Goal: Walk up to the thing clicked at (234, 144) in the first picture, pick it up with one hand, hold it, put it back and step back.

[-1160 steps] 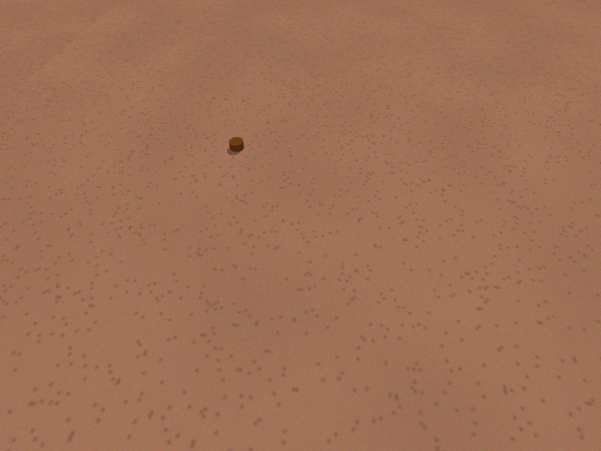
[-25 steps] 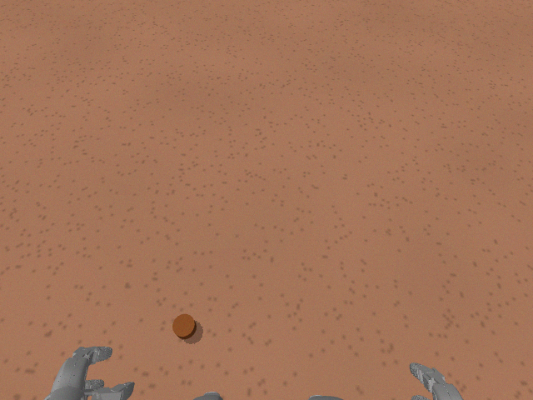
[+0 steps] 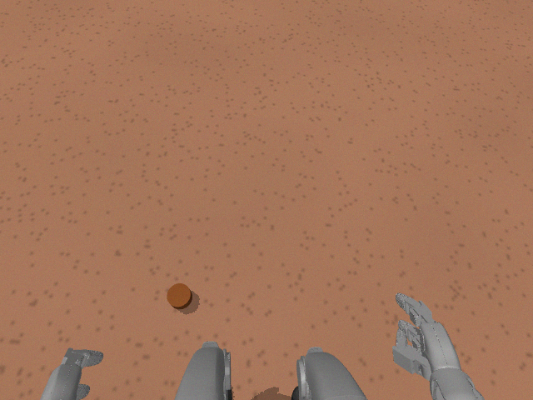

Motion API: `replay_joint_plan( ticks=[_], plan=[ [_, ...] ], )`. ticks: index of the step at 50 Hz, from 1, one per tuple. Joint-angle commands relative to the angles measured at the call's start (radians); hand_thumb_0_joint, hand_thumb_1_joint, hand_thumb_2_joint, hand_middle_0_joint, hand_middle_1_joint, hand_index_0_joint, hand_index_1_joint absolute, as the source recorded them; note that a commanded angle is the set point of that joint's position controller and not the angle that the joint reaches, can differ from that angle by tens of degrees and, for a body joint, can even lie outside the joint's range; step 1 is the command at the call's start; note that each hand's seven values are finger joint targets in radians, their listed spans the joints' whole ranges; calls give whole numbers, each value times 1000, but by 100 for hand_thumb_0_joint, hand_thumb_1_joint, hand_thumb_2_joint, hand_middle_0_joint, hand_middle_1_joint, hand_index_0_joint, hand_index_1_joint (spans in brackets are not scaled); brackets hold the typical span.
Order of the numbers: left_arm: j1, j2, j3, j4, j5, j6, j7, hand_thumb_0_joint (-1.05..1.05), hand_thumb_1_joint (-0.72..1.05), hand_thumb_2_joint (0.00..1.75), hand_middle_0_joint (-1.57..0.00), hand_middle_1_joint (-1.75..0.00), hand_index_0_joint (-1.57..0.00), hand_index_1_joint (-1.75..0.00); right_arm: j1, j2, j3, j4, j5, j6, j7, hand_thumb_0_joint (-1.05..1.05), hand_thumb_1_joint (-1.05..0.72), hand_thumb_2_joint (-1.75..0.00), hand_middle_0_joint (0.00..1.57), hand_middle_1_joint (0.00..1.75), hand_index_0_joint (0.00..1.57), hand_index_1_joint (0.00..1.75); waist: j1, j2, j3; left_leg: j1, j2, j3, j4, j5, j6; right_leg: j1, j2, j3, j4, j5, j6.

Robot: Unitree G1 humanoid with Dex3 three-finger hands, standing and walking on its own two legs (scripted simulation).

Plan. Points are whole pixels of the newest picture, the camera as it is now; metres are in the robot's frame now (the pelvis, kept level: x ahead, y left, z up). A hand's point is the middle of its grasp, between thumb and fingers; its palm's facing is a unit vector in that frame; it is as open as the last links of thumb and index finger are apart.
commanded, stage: rise first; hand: left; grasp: from above
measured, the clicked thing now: (179, 296) +0.40 +0.25 -0.66
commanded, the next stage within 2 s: approach in 1.96 s
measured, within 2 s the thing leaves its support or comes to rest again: neither
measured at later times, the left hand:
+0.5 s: hand (120, 356) +0.21 +0.29 -0.31, palm faces -0.41 -0.53 -0.74, open 14.0 cm
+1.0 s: hand (138, 322) +0.29 +0.31 -0.44, palm faces -0.46 -0.18 -0.87, open 14.1 cm
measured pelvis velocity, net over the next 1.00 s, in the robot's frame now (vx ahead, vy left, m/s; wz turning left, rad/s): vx -0.09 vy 0.00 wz -0.11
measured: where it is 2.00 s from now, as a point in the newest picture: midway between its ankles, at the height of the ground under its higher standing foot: outside the picture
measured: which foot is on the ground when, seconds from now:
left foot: down 0.00-1.00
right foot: down 0.00-1.00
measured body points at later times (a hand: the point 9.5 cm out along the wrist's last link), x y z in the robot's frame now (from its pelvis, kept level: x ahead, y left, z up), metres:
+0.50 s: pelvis -0.05 -0.01 -0.16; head +0.13 +0.01 +0.25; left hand +0.23 +0.32 -0.26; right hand +0.15 -0.27 -0.27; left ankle +0.02 +0.11 -0.64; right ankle -0.01 -0.13 -0.64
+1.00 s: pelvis -0.09 +0.00 -0.30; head +0.12 +0.03 +0.10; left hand +0.31 +0.31 -0.39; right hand +0.00 -0.28 -0.42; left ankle +0.02 +0.11 -0.64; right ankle -0.01 -0.13 -0.64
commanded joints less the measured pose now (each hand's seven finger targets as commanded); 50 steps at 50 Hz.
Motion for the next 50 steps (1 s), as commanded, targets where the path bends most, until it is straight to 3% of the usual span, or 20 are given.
replay_joint_plan(
  ticks=[1, 4, 8, 9, 10, 11, 16, 20, 24, 26, 30, 31, 33, 37, 40, 48, 49, 50],
  plan=[
    [56, 163, 57, -156, 40, -22, 21, 0, -54, 95, -8, -107, -8, -106, 8, -148, -68, -134, 5, -52, 0, 0, -89, -90, 20, 30, 20, 30, 7, 61, -278, 195, -18, -8, -73, 314, 15, -10, 19, -11, -53, 272, -30],
    [91, 165, 66, -216, 55, -29, 26, 0, -53, 94, -8, -108, -9, -107, -4, -150, -71, -143, 4, -63, 7, 0, -88, -89, 20, 30, 20, 30, 18, 86, -310, 164, -15, -26, -42, 309, 10, -66, 20, -13, 7, 253, -34],
    [-33, 200, 58, -201, 98, -48, 32, 0, -55, 94, -7, -109, -8, -108, -23, -161, -71, -129, 10, -74, 7, 0, -89, -90, 20, 30, 20, 30, -16, 69, -289, 59, -14, -37, 21, 210, 12, -179, 20, -10, 72, 190, -32],
    [-69, 219, 65, -185, 114, -61, 34, 0, -55, 94, -7, -109, -8, -108, -23, -165, -73, -120, 8, -78, 7, 0, -90, -90, 20, 30, 20, 30, -12, 73, -286, 21, -14, -32, 55, 185, 14, -215, 18, -6, 94, 171, -31],
    [-108, 225, 64, -133, 138, -77, 35, 0, -55, 95, -7, -109, -7, -108, -29, -169, -74, -111, 8, -83, 10, 0, -89, -90, 20, 30, 20, 30, -21, 67, -284, -11, -14, -43, 77, 162, 12, -264, 17, -7, 132, 147, -33],
    [-146, 253, 81, -113, 155, -97, 39, 0, -55, 95, -7, -108, -7, -107, -34, -177, -78, -103, 5, -87, 11, 0, -89, -90, 20, 30, 20, 30, -7, 82, -279, -44, -12, -50, 96, 128, 8, -314, 15, -8, 169, 112, -34],
    [-271, 267, 32, -56, 260, -215, 54, 0, -50, 96, -5, -108, -7, -107, -42, -188, -86, -67, 1, -107, 25, 0, -85, -89, 20, 30, 20, 30, -13, 102, -413, -147, -19, -35, 247, 100, 10, -453, 19, -3, 299, 103, -35],
    [-352, 393, 109, 55, 346, -294, 99, 0, -53, 98, -7, -107, -7, -107, -53, -210, -87, -22, -1, -106, 35, 0, -87, -89, 20, 30, 20, 30, 22, 99, -482, -272, -22, -29, 368, 105, 11, -552, 26, -4, 411, 102, -36],
    [-440, 448, 122, 120, 422, -327, 130, 0, -54, 99, -7, -107, -7, -107, -38, -220, -97, 12, -2, -86, 46, 0, -87, -89, 20, 30, 20, 30, 36, 92, -596, -321, -20, -10, 492, 190, 18, -605, 34, -10, 487, 163, -35],
    [-544, 459, 111, 147, 451, -342, 141, 0, -55, 101, -6, -108, -6, -108, -28, -219, -95, 38, -8, -79, 53, 0, -87, -90, 20, 30, 20, 30, 25, 76, -612, -380, -18, -7, 543, 172, 21, -630, 35, -15, 517, 154, -33],
    [-660, 546, 139, 212, 517, -376, 151, 0, -54, 102, -5, -107, -5, -107, -9, -228, -103, 75, -20, -63, 62, 0, -86, -89, 20, 30, 20, 30, 45, 72, -675, -457, -14, -3, 627, 130, 23, -668, 40, -25, 579, 120, -31],
    [-694, 553, 134, 225, 533, -385, 151, 0, -54, 103, -4, -105, -4, -106, -2, -231, -108, 78, -23, -58, 65, 0, -84, -89, 20, 30, 20, 30, 39, 60, -696, -472, -12, -2, 648, 105, 26, -682, 43, -27, 586, 100, -30],
    [-758, 566, 123, 253, 564, -406, 154, 0, -54, 103, -4, -105, -4, -106, 4, -228, -108, 90, -27, -50, 65, 0, -84, -89, 20, 30, 20, 30, 31, 60, -663, -539, -13, 4, 669, 35, 24, -712, 45, -30, 600, 42, -31],
    [-835, 635, 143, 317, 628, -438, 166, 0, -53, 103, -4, -105, -4, -105, 15, -233, -106, 114, -35, -27, 69, 0, -85, -89, 20, 30, 20, 30, 35, 63, -651, -605, -13, 1, 708, -35, 27, -766, 52, -43, 639, -34, -36],
    [-918, 642, 127, 339, 666, -467, 182, 0, -53, 103, -4, -104, -4, -104, 17, -237, -99, 128, -44, -13, 76, 0, -85, -89, 20, 30, 20, 30, 17, 105, -610, -625, -9, -22, 722, -103, 24, -871, 54, -67, 689, -92, -43],
    [-1011, 663, 104, 457, 786, -502, 265, 0, -57, 105, -5, -99, -4, -100, 44, -243, -78, 163, -70, 40, 93, 0, -88, -90, 20, 30, 20, 30, -4, 148, -588, -658, -11, -28, 797, -56, 21, -955, 56, -91, 767, -44, -49],
    [-1026, 688, 116, 476, 801, -500, 280, 0, -57, 105, -5, -98, -4, -99, 44, -248, -75, 164, -73, 47, 96, 0, -88, -90, 20, 30, 20, 30, -5, 144, -590, -668, -11, -30, 807, -57, 23, -966, 56, -93, 776, -45, -49],
    [-1037, 668, 105, 489, 812, -498, 292, 0, -56, 104, -6, -98, -5, -98, 43, -247, -73, 171, -80, 52, 98, 0, -88, -90, 20, 30, 20, 30, -12, 156, -584, -661, -9, -37, 811, -53, 20, -986, 53, -98, 796, -38, -49]
  ],
)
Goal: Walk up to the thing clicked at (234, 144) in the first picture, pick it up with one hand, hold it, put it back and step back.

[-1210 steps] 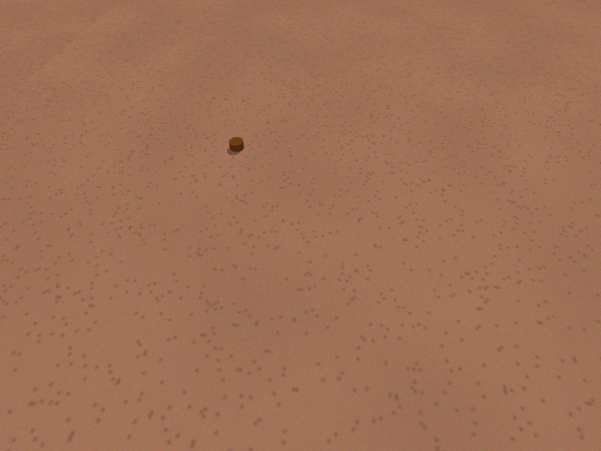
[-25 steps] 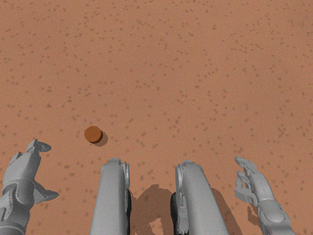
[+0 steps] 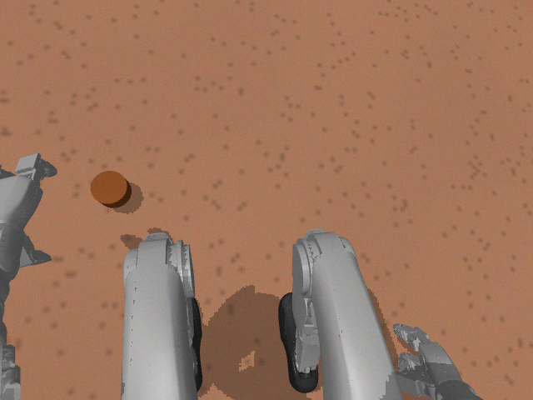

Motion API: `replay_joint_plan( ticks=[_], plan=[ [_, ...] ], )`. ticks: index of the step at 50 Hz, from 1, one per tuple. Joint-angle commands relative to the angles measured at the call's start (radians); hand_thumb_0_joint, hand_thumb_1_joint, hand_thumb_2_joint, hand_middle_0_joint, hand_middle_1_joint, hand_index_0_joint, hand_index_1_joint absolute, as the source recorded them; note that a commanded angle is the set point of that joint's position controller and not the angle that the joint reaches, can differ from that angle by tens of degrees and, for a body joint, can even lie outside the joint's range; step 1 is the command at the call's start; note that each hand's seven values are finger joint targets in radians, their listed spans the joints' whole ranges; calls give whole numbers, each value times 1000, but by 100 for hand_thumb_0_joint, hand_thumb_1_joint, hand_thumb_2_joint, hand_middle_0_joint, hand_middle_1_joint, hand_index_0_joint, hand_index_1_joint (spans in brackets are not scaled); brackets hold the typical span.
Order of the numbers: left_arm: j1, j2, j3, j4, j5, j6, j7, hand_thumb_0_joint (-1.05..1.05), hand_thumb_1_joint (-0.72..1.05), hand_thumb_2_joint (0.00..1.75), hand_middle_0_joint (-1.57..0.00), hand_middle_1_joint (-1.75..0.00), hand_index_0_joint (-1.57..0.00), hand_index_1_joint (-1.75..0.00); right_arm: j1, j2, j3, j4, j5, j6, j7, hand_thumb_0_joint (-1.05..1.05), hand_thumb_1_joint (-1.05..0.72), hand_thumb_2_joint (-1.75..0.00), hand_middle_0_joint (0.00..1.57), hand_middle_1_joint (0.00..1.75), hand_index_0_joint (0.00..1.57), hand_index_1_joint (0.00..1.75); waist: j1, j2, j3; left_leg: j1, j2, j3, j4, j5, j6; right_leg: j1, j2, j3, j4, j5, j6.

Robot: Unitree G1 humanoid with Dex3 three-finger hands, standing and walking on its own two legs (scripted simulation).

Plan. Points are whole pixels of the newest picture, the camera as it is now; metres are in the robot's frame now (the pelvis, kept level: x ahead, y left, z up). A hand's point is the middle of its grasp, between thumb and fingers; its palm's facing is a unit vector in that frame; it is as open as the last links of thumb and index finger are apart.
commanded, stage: rise first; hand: left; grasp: from above
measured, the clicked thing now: (111, 189) +0.46 +0.31 -0.36
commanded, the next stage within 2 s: approach in 0.96 s
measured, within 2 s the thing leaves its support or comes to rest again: neither
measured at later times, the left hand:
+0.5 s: hand (53, 204) +0.39 +0.35 -0.21, palm faces -0.44 -0.09 -0.89, open 14.2 cm
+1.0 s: hand (66, 197) +0.41 +0.35 -0.23, palm faces -0.43 -0.12 -0.89, open 14.2 cm
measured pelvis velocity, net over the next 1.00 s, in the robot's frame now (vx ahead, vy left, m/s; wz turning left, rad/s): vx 0.01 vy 0.00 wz -0.06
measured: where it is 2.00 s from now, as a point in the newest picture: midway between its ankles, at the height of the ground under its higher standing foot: (244, 359)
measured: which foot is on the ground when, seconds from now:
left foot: down 0.00-1.00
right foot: down 0.00-1.00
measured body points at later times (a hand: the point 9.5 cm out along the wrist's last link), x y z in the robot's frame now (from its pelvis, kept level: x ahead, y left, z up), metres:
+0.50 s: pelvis +0.01 +0.00 -0.05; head +0.23 +0.07 +0.34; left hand +0.41 +0.35 -0.16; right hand +0.12 -0.27 -0.17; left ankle +0.10 +0.13 -0.35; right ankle +0.10 -0.12 -0.35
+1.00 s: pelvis +0.01 +0.00 -0.06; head +0.24 +0.08 +0.32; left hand +0.43 +0.35 -0.18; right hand +0.10 -0.28 -0.17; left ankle +0.10 +0.13 -0.35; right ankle +0.10 -0.12 -0.35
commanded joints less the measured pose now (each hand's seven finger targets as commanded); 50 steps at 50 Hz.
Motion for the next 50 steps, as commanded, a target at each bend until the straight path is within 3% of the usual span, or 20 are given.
replay_joint_plan(
  ticks=[1, 9, 11, 21, 28, 33, 38, 39, 43, 50],
  plan=[
    [-249, 306, 57, -67, 50, -8, 91, 0, -57, 105, -6, -98, -4, -99, 113, -216, -67, -49, -15, 4, 1, 0, -89, -90, 20, 30, 20, 30, 16, 195, -601, 525, -30, 48, -226, 38, 15, 148, 17, -46, -225, 86, -49],
    [-361, 344, 38, 8, 128, -4, 139, 0, -57, 104, -6, -97, -4, -98, 109, -218, -53, -29, -37, 24, 11, 0, -89, -90, 20, 30, 20, 30, 0, 251, -603, 512, -29, 37, -185, 24, 11, 81, 21, -60, -170, 80, -52],
    [-372, 340, 27, 37, 145, -6, 148, 0, -57, 103, -6, -97, -5, -98, 111, -219, -48, -26, -44, 27, 12, 0, -90, -90, 20, 30, 20, 30, -19, 230, -584, 479, -31, 42, -161, 29, 16, 86, 22, -61, -167, 90, -47],
    [-408, 390, 49, 87, 198, -31, 192, 0, -55, 100, -6, -100, -6, -100, 108, -221, -31, -14, -76, 38, 20, 0, -90, -90, 20, 30, 20, 30, -36, 216, -600, 429, -28, 57, -75, 86, 24, 107, 34, -66, -134, 147, -39],
    [-408, 404, 78, 121, 196, -24, 225, 0, -56, 101, -6, -101, -6, -101, 113, -222, -25, -7, -91, 38, 25, 0, -90, -90, 20, 30, 20, 30, -38, 243, -619, 442, -23, 44, -65, 92, 19, 86, 43, -82, -103, 149, -45],
    [-434, 402, 55, 126, 203, -12, 226, 0, -56, 101, -6, -102, -6, -102, 107, -221, -15, -8, -93, 39, 26, 0, -90, -90, 20, 30, 20, 30, -51, 270, -596, 426, -20, 43, -50, 97, 19, 74, 44, -82, -89, 164, -44],
    [-431, 419, 79, 127, 190, -14, 229, 0, -56, 101, -6, -101, -6, -101, 130, -227, -19, 2, -100, 35, 31, 0, -90, -90, 20, 30, 20, 30, -61, 236, -603, 404, -19, 44, -23, 132, 23, 106, 44, -84, -80, 200, -38],
    [-410, 407, 61, 163, 196, -12, 225, 0, -57, 101, -6, -102, -6, -102, 127, -223, -12, 0, -101, 35, 33, 0, -90, -90, 20, 30, 20, 30, -58, 240, -588, 389, -21, 46, -21, 124, 24, 116, 45, -79, -84, 197, -40],
    [-428, 425, 67, 167, 195, -15, 225, 0, -56, 100, -6, -102, -6, -102, 136, -226, -5, 1, -109, 35, 36, 0, -90, -90, 20, 30, 20, 30, -69, 224, -604, 377, -18, 46, 0, 150, 27, 148, 48, -79, -86, 231, -33],
    [-437, 449, 86, 184, 202, -25, 233, 0, -54, 100, -6, -102, -6, -102, 116, -237, 10, -4, -117, 37, 38, 0, -90, -90, 20, 30, 20, 30, -69, 268, -578, 384, -18, 33, -10, 98, 20, 103, 52, -95, -66, 174, -41]
  ],
)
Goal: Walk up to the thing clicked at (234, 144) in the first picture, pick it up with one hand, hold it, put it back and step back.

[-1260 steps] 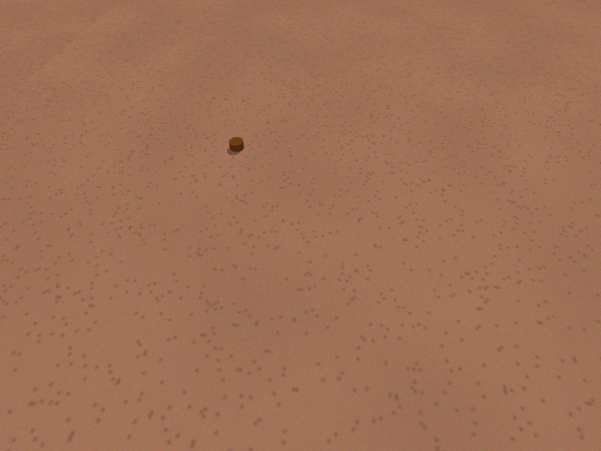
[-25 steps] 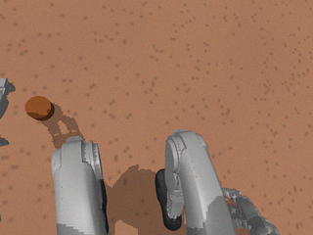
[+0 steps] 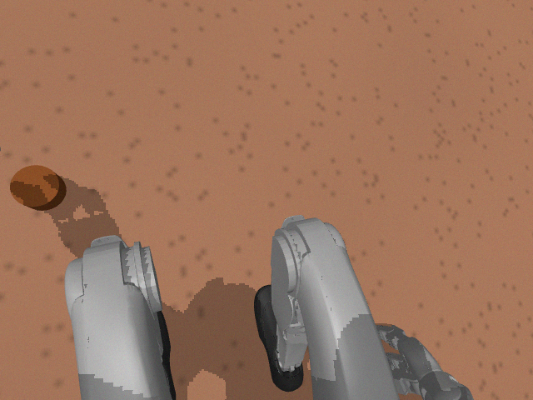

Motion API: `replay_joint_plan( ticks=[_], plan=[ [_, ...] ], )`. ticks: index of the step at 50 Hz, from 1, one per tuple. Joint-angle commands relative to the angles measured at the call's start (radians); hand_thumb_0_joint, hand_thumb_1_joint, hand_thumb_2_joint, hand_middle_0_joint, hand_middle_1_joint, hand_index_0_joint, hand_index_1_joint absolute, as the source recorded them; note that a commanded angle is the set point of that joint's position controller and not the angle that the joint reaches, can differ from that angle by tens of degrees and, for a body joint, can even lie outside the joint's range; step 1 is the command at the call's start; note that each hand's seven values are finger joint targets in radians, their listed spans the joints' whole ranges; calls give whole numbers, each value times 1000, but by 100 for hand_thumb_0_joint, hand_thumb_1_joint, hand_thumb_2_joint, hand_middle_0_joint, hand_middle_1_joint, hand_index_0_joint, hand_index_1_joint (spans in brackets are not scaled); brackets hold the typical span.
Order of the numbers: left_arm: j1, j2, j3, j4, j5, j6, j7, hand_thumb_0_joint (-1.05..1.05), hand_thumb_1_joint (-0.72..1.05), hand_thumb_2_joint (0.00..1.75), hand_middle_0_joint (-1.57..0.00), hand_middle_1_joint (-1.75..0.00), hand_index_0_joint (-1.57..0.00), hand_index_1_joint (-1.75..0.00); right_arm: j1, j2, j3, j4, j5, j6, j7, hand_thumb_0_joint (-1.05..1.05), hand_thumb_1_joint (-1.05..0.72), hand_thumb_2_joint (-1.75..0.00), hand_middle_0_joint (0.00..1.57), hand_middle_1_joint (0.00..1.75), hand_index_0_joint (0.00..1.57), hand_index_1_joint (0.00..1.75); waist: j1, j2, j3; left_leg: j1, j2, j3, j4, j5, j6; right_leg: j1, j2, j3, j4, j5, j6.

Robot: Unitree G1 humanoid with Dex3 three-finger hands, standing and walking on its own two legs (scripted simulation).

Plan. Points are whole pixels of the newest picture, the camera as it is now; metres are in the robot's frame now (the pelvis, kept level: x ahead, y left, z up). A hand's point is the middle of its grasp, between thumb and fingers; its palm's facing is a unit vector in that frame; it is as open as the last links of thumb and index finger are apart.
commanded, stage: approach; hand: left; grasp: from above
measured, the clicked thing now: (39, 188) +0.43 +0.34 -0.30
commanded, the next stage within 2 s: close in in 0.52 s
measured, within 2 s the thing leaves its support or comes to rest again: neither
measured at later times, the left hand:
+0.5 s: hand (47, 165) +0.45 +0.29 -0.19, palm faces -0.31 -0.10 -0.95, open 14.0 cm
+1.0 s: hand (18, 199) +0.40 +0.34 -0.22, palm faces -0.50 -0.19 -0.85, open 13.9 cm
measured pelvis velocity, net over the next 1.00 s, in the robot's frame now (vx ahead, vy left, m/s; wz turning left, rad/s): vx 0.00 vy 0.00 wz -0.03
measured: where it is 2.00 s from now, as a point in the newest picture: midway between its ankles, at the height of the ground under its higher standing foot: (221, 366)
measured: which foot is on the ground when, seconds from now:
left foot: down 0.00-1.00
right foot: down 0.00-1.00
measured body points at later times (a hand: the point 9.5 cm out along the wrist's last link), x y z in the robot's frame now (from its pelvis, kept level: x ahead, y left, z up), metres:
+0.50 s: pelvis +0.00 +0.00 -0.01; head +0.24 +0.09 +0.37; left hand +0.46 +0.29 -0.14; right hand +0.08 -0.27 -0.10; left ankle +0.08 +0.14 -0.29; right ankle +0.09 -0.11 -0.29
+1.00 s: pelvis +0.00 +0.00 -0.01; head +0.25 +0.11 +0.35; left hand +0.42 +0.34 -0.17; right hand +0.07 -0.27 -0.10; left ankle +0.08 +0.14 -0.29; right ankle +0.09 -0.11 -0.29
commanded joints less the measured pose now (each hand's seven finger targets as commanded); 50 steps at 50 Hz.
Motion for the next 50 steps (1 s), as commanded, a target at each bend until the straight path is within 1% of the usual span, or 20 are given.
replay_joint_plan(
  ticks=[1, 3, 4, 10, 13, 15, 21, 23, 28, 30, 33, 34, 37, 39, 40, 43, 45, 46, 48, 50],
  plan=[
    [-228, 304, 38, -108, -10, -7, 46, 0, -55, 100, -6, -102, -6, -101, 161, -241, -68, -20, -1, 0, -9, 0, -90, -90, 20, 30, 20, 30, 24, 308, -653, 532, -26, 95, -230, 130, 29, 235, 28, -51, -250, 187, -45],
    [-230, 311, 35, -96, -3, -6, 51, 0, -61, 107, -7, -99, -4, -102, 166, -242, -65, -22, -6, -1, -9, 0, -90, -90, 20, 30, 20, 30, 16, 299, -641, 507, -26, 101, -221, 124, 33, 247, 30, -45, -263, 189, -42],
    [-232, 297, 30, -89, -7, -5, 55, 0, -53, 99, -6, -103, -7, -102, 160, -242, -64, -21, -3, -1, -7, 0, -89, -89, 20, 30, 20, 30, 16, 296, -624, 498, -27, 98, -225, 100, 32, 230, 28, -47, -261, 163, -44],
    [-318, 192, -76, -55, 2, -10, 76, 0, -50, 95, -6, -105, -8, -103, 175, -248, -57, -6, -1, -21, -7, 0, -89, -89, 20, 30, 20, 30, -49, 294, -581, 498, -21, 80, -218, 79, 27, 181, 33, -62, -259, 155, -43],
    [-399, 118, -146, -51, 14, -7, 105, 0, -51, 95, -6, -106, -8, -104, 193, -250, -52, 3, -6, -41, -4, 0, -90, -89, 20, 30, 20, 30, -96, 325, -578, 528, -16, 64, -221, 80, 20, 152, 31, -77, -248, 163, -42],
    [-419, 128, -142, -55, 20, 4, 139, 0, -50, 95, -6, -106, -8, -103, 196, -257, -46, 2, -6, -50, -3, 0, -89, -89, 20, 30, 20, 30, -97, 354, -609, 558, -16, 60, -222, 104, 16, 155, 32, -82, -236, 189, -43],
    [-425, 264, 9, -103, 43, 130, 244, 0, -55, 99, -6, -103, -7, -102, 181, -269, -44, -33, -7, -57, 10, 0, -90, -90, 20, 30, 20, 30, -53, 512, -707, 653, -8, 88, -244, 185, 0, 186, 22, -70, -194, 271, -48],
    [-429, 272, 15, -99, 26, 181, 243, 0, -56, 99, -6, -104, -6, -103, 163, -260, -35, -49, -4, -55, 16, 0, -91, -90, 20, 30, 20, 30, -47, 510, -716, 623, -7, 110, -225, 202, 7, 213, 23, -55, -210, 300, -49],
    [-392, 281, -21, 22, -34, 275, 154, 0, -55, 97, -6, -105, -7, -103, 187, -239, -14, -52, 13, -48, 23, 0, -91, -90, 20, 30, 20, 30, -52, 340, -680, 428, -14, 126, -182, 158, 55, 321, 33, -12, -275, 281, -27],
    [-356, 263, -63, 69, -80, 289, 88, 0, -52, 94, -6, -108, -8, -105, 189, -229, -10, -59, 25, -47, 21, 0, -91, -90, 20, 30, 20, 30, -63, 242, -627, 338, -18, 118, -170, 119, 71, 359, 38, 4, -289, 235, -19],
    [-297, 279, -75, 92, -137, 288, -21, 0, -50, 91, -6, -108, -9, -104, 207, -252, -2, -77, 34, -44, 19, 0, -90, -90, 20, 30, 20, 30, -68, 137, -616, 300, -25, 106, -175, 122, 80, 425, 39, -1, -296, 225, -11],
    [-288, 275, -83, 93, -151, 278, -53, 0, -50, 91, -6, -108, -9, -104, 206, -251, 3, -73, 39, -42, 16, 0, -90, -90, 20, 30, 20, 30, -61, 132, -604, 308, -26, 103, -191, 108, 78, 425, 39, -7, -298, 212, -13],
    [-318, 229, -135, 75, -170, 215, -146, 0, -49, 89, -6, -112, -10, -107, 221, -264, 14, -73, 35, -34, 10, 0, -90, -90, 20, 30, 20, 30, -92, 113, -565, 301, -26, 88, -194, 92, 73, 410, 41, -13, -292, 197, -16],
    [-354, 255, -128, 14, -171, 142, -169, 0, -47, 88, -6, -112, -11, -106, 239, -277, 25, -78, 31, -28, 5, 0, -90, -89, 20, 30, 20, 30, -109, 130, -555, 307, -28, 82, -183, 90, 65, 399, 39, -27, -290, 199, -17],
    [-345, 261, -119, 1, -172, 103, -169, 0, -47, 87, -6, -112, -11, -106, 243, -275, 26, -73, 28, -26, 1, 0, -90, -89, 20, 30, 20, 30, -99, 148, -558, 326, -26, 81, -179, 95, 59, 403, 42, -28, -290, 204, -18],
    [-376, 318, -70, -124, -145, -33, -126, 0, -48, 88, -6, -109, -11, -104, 249, -281, 26, -74, 17, -21, -7, 0, -90, -89, 20, 30, 20, 30, -94, 243, -606, 425, -19, 71, -164, 134, 39, 422, 47, -39, -277, 236, -23],
    [-363, 340, -35, -187, -98, -88, -67, 0, -49, 91, -6, -106, -9, -103, 234, -282, 24, -74, 8, -14, -7, 0, -89, -90, 20, 30, 20, 30, -72, 335, -656, 522, -16, 64, -162, 177, 25, 383, 45, -54, -249, 257, -31],
    [-327, 332, -29, -172, -69, -103, -28, 0, -50, 92, -6, -105, -8, -103, 215, -281, 24, -74, 0, -10, -3, 0, -89, -90, 20, 30, 20, 30, -68, 369, -652, 554, -13, 59, -162, 190, 21, 355, 45, -63, -232, 260, -35],
    [-304, 283, -35, -103, -25, -115, 60, 0, -52, 94, -6, -102, -7, -100, 181, -289, 31, -63, -11, -6, 2, 0, -89, -90, 20, 30, 20, 30, -94, 369, -595, 567, -6, 47, -167, 199, 17, 287, 48, -96, -205, 262, -36],
    [-305, 323, 7, -59, 24, -106, 147, 0, -53, 97, -6, -98, -6, -98, 161, -301, 30, -59, -28, -11, 7, 0, -89, -90, 20, 30, 20, 30, -90, 428, -574, 611, -2, 38, -182, 209, 7, 214, 42, -116, -166, 253, -44]
  ],
)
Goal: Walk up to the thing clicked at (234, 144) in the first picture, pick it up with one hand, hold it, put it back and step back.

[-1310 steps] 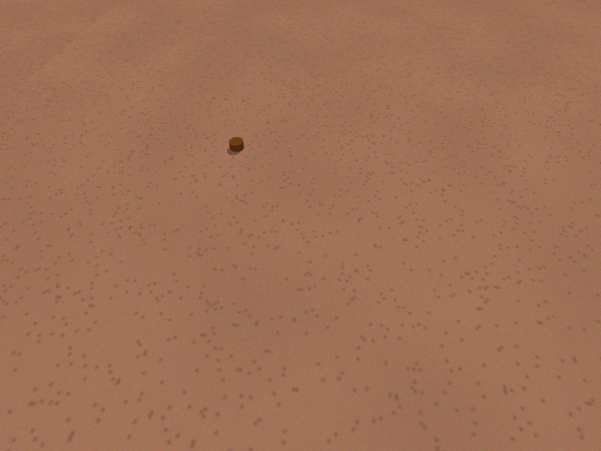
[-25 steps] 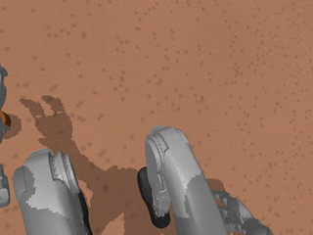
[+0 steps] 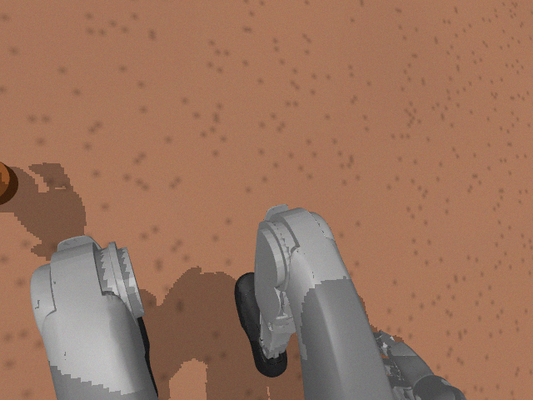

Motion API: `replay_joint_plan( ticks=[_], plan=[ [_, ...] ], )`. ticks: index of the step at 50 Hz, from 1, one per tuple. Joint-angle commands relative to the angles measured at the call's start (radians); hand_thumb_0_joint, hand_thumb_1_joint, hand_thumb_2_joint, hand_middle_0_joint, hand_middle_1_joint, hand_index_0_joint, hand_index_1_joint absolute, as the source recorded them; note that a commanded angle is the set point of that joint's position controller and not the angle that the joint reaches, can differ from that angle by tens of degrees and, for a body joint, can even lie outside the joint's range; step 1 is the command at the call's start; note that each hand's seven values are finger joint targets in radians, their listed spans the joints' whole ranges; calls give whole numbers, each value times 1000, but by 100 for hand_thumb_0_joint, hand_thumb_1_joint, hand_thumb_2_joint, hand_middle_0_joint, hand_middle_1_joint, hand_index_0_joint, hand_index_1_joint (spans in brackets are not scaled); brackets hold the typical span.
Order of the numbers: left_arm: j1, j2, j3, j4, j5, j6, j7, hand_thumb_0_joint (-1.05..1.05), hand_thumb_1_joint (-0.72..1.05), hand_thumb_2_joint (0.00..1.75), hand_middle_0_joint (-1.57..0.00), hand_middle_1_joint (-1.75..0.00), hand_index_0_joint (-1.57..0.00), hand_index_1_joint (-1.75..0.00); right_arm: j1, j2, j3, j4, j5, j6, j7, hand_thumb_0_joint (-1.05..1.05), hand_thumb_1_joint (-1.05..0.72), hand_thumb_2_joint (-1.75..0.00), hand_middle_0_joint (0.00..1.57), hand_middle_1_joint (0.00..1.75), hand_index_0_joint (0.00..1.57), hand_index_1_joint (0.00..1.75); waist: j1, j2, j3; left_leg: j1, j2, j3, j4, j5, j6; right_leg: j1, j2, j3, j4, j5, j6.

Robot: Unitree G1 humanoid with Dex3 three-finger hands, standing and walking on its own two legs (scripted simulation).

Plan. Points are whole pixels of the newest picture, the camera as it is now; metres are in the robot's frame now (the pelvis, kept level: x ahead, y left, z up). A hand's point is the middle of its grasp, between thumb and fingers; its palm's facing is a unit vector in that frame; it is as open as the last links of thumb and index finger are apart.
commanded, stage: rest palm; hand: left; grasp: from above
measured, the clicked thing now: out of the picture +0.42 +0.35 -0.29
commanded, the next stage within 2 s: close in 1.40 s
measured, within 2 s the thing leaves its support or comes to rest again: neither
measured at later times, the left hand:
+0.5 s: hand out of the picture +0.42 +0.35 -0.24, palm faces -0.45 -0.16 -0.88, open 14.0 cm
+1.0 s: hand out of the picture +0.40 +0.34 -0.26, palm faces -0.41 -0.14 -0.90, open 14.1 cm
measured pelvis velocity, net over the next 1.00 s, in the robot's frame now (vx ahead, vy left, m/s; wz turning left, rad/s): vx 0.00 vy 0.01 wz -0.07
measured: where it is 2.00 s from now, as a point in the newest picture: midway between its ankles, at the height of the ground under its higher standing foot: (203, 358)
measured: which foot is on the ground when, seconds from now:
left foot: down 0.00-1.00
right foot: down 0.00-1.00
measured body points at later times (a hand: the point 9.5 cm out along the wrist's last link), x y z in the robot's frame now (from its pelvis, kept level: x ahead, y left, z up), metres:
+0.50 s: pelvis +0.00 +0.00 -0.02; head +0.26 +0.11 +0.33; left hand +0.44 +0.35 -0.19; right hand +0.08 -0.25 -0.11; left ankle +0.08 +0.13 -0.28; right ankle +0.10 -0.11 -0.28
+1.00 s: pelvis +0.00 +0.01 -0.02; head +0.24 +0.14 +0.33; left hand +0.42 +0.34 -0.21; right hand +0.08 -0.26 -0.08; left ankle +0.08 +0.13 -0.28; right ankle +0.10 -0.11 -0.28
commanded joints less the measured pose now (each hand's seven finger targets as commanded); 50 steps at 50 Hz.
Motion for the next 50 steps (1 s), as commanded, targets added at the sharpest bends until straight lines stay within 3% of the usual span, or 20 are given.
replay_joint_plan(
  ticks=[1, 3, 8, 11, 12, 14, 15, 16, 18, 21, 23, 24, 25, 30, 31, 34, 38, 43, 47, 50],
  plan=[
    [-270, 269, 82, -68, 96, -17, 215, 0, -55, 99, -6, -96, -5, -97, 126, -272, -88, -7, -33, -8, 0, 0, -89, -90, 20, 30, 20, 30, -37, 499, -675, 631, 6, 78, -227, 230, 1, 171, 33, -90, -173, 259, -55],
    [-318, 262, 66, -30, 141, 16, 271, 0, -55, 100, -6, -95, -4, -96, 111, -278, -90, 12, -51, -16, 10, 0, -88, -90, 20, 30, 20, 30, -57, 532, -664, 641, 9, 76, -228, 225, -7, 132, 33, -99, -159, 254, -59],
    [-368, 233, 34, 60, 140, 135, 362, 0, -54, 98, -6, -96, -5, -96, 77, -285, -94, 31, -73, -48, 32, 0, -88, -90, 20, 30, 20, 30, -70, 566, -638, 579, 1, 83, -230, 147, -12, 84, 37, -100, -153, 218, -64],
    [-404, 205, -9, 154, 117, 201, 354, 0, -53, 97, -6, -97, -5, -97, 74, -290, -84, 34, -77, -79, 48, 0, -89, -90, 20, 30, 20, 30, -102, 533, -580, 507, 1, 87, -212, 95, -2, 77, 34, -97, -169, 193, -54],
    [-410, 201, -32, 158, 102, 214, 343, 0, -53, 97, -5, -98, -5, -98, 72, -288, -84, 39, -76, -85, 50, 0, -89, -90, 20, 30, 20, 30, -95, 516, -582, 497, 5, 84, -215, 81, 1, 72, 39, -93, -182, 182, -55],
    [-426, 215, -38, 192, 82, 236, 308, 0, -50, 94, -5, -100, -6, -99, 85, -292, -72, 23, -70, -105, 58, 0, -89, -90, 20, 30, 20, 30, -114, 489, -568, 481, 5, 77, -194, 78, 12, 91, 33, -92, -180, 194, -45],
    [-459, 260, -15, 145, 66, 234, 296, 0, -50, 94, -5, -101, -7, -100, 97, -294, -66, 23, -71, -112, 60, 0, -89, -90, 20, 30, 20, 30, -106, 480, -586, 476, 6, 73, -196, 89, 15, 118, 33, -91, -187, 203, -43],
    [-422, 266, -12, 171, 54, 240, 278, 0, -51, 94, -5, -102, -7, -100, 93, -288, -62, 15, -67, -119, 63, 0, -89, -90, 20, 30, 20, 30, -91, 472, -587, 474, 6, 73, -191, 91, 17, 131, 29, -85, -181, 203, -45],
    [-354, 309, 45, 196, 34, 246, 252, 0, -50, 93, -5, -103, -7, -101, 113, -292, -56, -6, -72, -126, 62, 0, -89, -90, 20, 30, 20, 30, -92, 427, -609, 462, 3, 83, -171, 138, 26, 209, 32, -81, -190, 244, -38],
    [-310, 255, 34, 215, -10, 233, 198, 0, -49, 92, -5, -104, -8, -102, 126, -269, -40, -11, -78, -134, 66, 0, -89, -90, 20, 30, 20, 30, -108, 392, -618, 446, 2, 80, -165, 158, 32, 249, 37, -86, -195, 267, -34],
    [-305, 257, 10, 194, -35, 213, 159, 0, -49, 91, -5, -105, -8, -102, 122, -273, -33, -22, -72, -137, 66, 0, -89, -90, 20, 30, 20, 30, -111, 382, -622, 433, 3, 76, -153, 174, 36, 278, 40, -81, -203, 286, -31],
    [-282, 295, 32, 185, -43, 203, 150, 0, -50, 92, -5, -104, -7, -101, 140, -267, -13, -19, -73, -132, 66, 0, -89, -90, 20, 30, 20, 30, -103, 369, -643, 435, 2, 73, -156, 204, 37, 325, 42, -82, -209, 314, -28],
    [-261, 316, 41, 159, -46, 189, 144, 0, -51, 93, -5, -103, -7, -101, 131, -266, -12, -23, -67, -127, 63, 0, -89, -90, 20, 30, 20, 30, -86, 371, -659, 440, 5, 75, -151, 224, 36, 353, 45, -75, -208, 334, -27],
    [-272, 379, 80, 88, -32, 99, 169, 0, -51, 94, -6, -102, -7, -100, 140, -278, 25, -24, -81, -120, 69, 0, -89, -90, 20, 30, 20, 30, -98, 417, -675, 480, 15, 69, -119, 276, 28, 394, 52, -81, -186, 397, -23],
    [-260, 406, 114, 81, -25, 82, 188, 0, -51, 94, -5, -101, -7, -100, 143, -297, 24, -23, -82, -117, 67, 0, -89, -90, 20, 30, 20, 30, -93, 417, -673, 470, 15, 67, -124, 261, 28, 388, 56, -90, -195, 385, -23],
    [-246, 415, 105, 80, 20, 61, 234, 0, -52, 96, -6, -99, -6, -98, 115, -308, 15, -33, -90, -120, 69, 0, -89, -90, 20, 30, 20, 30, -77, 446, -641, 459, 20, 70, -132, 206, 21, 360, 62, -85, -193, 325, -34],
    [-233, 366, 69, 116, 53, 83, 295, 0, -51, 96, -6, -97, -6, -97, 102, -315, 17, -19, -108, -130, 71, 0, -88, -90, 20, 30, 20, 30, -96, 459, -573, 442, 19, 64, -159, 131, 14, 292, 68, -105, -194, 240, -42],
    [-289, 303, 3, 178, 41, 135, 334, 0, -51, 95, -6, -98, -6, -97, 86, -329, 6, -4, -105, -159, 79, 0, -89, -90, 20, 30, 20, 30, -116, 431, -521, 410, 19, 45, -177, 74, 12, 207, 70, -126, -196, 183, -47],
    [-325, 263, -50, 214, 31, 168, 328, 0, -48, 93, -6, -100, -7, -99, 73, -334, 5, -4, -99, -188, 90, 0, -89, -90, 20, 30, 20, 30, -130, 433, -490, 435, 21, 25, -183, 50, 8, 171, 62, -132, -179, 179, -45],
    [-353, 275, -48, 197, 16, 175, 316, 0, -49, 93, -6, -100, -8, -99, 75, -342, 4, -3, -88, -207, 99, 0, -89, -90, 20, 30, 20, 30, -126, 455, -495, 463, 22, 18, -191, 69, 4, 172, 55, -133, -173, 199, -42]
  ],
)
